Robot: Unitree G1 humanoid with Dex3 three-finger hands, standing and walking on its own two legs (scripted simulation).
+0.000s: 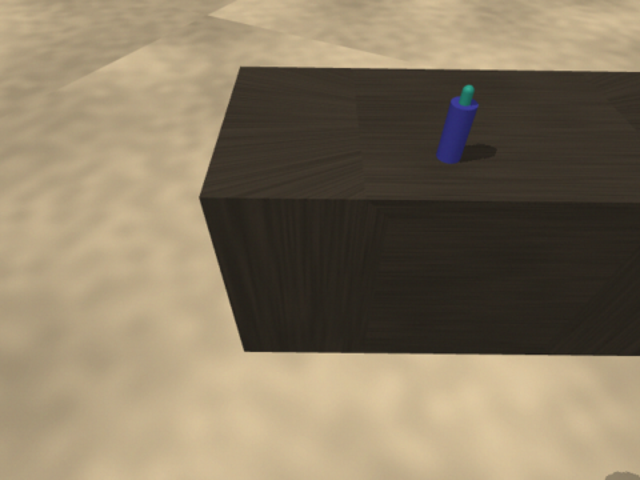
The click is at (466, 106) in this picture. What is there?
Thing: necked bottle
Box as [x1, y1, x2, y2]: [436, 85, 477, 163]
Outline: 471,85 466,85 462,89 461,95 452,98 450,102 436,153 436,156 440,160 447,163 453,163 459,160 477,107 476,101 471,98 473,93 473,87
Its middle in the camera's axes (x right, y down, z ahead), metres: +0.30 -0.24 +0.85
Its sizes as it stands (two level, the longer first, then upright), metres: 0.056 0.056 0.173
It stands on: a support 0.70 m high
